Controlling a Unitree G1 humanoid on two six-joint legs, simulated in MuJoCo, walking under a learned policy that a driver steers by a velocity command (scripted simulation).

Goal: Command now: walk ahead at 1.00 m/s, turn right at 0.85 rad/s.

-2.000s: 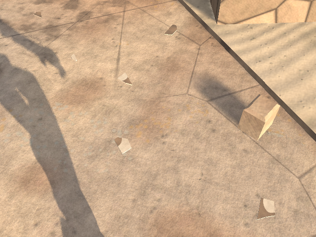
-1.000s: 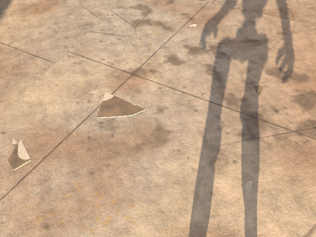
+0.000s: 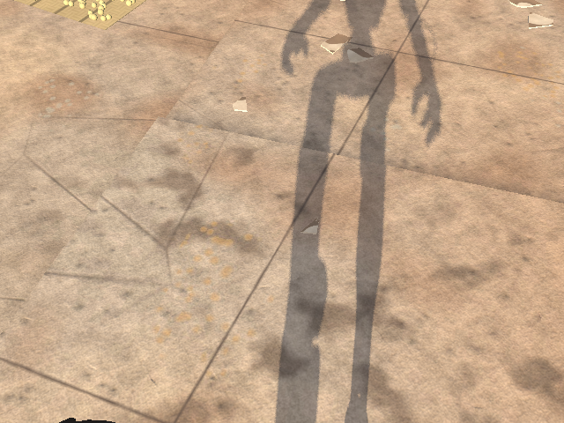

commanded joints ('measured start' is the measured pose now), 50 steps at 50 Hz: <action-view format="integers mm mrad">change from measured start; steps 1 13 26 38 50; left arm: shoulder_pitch -46 273 252 4 397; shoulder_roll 10 144 249 32 198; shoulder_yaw -14 64 103 -5 62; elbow -59 57 29 -170 21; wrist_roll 0 -8 -7 17 26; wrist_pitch -11 -40 -71 14 -11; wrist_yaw -17 82 64 -3 51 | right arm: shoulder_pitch -101 -269 -152 -132 -63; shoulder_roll -116 -81 -185 -69 -178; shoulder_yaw -10 26 -13 -4 -20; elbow -86 -296 -328 -179 -143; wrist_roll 5 -56 -2 -6 -23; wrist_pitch -22 36 42 2 58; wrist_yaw -15 -6 -20 6 -17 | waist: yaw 78 8 -105 61 277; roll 56 161 6 114 38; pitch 99 33 -211 38 -183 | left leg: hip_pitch -194 -838 -100 -286 -488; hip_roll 222 162 47 309 204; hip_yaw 38 -360 -286 -252 -30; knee -43 1130 343 -45 1035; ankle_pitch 1046 -7 208 310 577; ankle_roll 15 -60 -14 45 54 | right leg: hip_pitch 254 589 600 5 1055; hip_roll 91 -17 131 4 101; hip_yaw -110 622 461 137 183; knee -157 -694 -147 334 -299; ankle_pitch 90 -225 400 -157 -357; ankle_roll -45 -272 -36 27 -168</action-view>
